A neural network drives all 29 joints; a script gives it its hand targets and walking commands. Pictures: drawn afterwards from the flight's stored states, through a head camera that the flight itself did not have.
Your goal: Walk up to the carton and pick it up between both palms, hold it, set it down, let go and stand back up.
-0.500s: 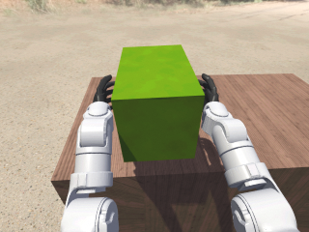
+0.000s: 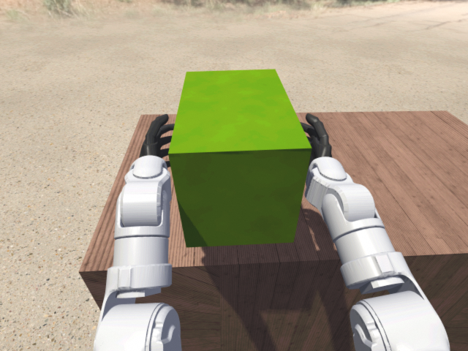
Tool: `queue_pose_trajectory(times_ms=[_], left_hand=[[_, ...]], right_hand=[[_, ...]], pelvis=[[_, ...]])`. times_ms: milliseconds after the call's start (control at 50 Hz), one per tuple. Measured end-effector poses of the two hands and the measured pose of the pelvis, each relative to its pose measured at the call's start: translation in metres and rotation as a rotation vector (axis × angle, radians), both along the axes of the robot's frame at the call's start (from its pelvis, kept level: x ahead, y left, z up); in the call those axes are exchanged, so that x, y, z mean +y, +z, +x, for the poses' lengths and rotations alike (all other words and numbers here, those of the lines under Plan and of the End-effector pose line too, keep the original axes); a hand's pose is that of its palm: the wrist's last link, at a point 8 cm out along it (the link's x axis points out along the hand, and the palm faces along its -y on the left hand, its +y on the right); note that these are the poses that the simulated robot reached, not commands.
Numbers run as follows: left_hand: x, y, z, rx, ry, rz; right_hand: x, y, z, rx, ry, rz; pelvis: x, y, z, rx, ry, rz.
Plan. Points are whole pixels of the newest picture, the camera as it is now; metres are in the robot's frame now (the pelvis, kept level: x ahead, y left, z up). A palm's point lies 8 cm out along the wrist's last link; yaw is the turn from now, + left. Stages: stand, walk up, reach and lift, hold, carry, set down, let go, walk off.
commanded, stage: hold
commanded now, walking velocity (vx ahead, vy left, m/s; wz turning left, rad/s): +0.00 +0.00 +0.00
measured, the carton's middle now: (235, 149) +0.42 +0.00 +0.20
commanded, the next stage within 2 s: none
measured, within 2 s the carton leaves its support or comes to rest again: neither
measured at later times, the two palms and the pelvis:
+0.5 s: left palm (153, 157) +0.37 +0.14 +0.22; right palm (319, 155) +0.37 -0.13 +0.22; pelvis +0.00 +0.00 +0.00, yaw +0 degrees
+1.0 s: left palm (155, 161) +0.37 +0.13 +0.21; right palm (319, 160) +0.37 -0.13 +0.21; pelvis +0.00 +0.00 +0.00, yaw +0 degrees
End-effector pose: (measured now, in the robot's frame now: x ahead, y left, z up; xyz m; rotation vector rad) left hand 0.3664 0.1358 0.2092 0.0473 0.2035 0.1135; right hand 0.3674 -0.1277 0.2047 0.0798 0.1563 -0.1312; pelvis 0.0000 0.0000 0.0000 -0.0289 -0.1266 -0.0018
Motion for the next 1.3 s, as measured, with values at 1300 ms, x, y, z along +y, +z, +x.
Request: queue_pose_trajectory(times_ms=[1300], left_hand=[[0.001,0.001,-0.002,0.009,-0.001,0.003]], right_hand=[[0.001,0.006,-0.001,0.007,0.005,-0.001]], pelvis=[[-0.001,0.000,-0.004,0.004,0.002,-0.001]])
